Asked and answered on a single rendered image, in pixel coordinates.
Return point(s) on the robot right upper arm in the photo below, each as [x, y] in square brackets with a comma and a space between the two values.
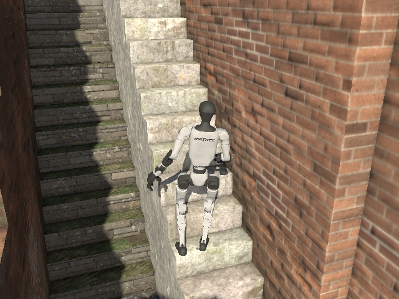
[225, 146]

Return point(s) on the robot left forearm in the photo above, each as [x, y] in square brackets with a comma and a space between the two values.
[163, 165]

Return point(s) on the robot right thigh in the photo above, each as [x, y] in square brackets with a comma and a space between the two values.
[212, 188]

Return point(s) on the robot left upper arm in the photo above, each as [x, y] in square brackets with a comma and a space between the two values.
[179, 141]

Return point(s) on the robot right hand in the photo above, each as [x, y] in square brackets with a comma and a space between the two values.
[218, 159]

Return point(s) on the right robot shin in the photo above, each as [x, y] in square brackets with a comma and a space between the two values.
[207, 223]

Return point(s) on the robot left hand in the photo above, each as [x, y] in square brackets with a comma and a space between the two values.
[150, 179]

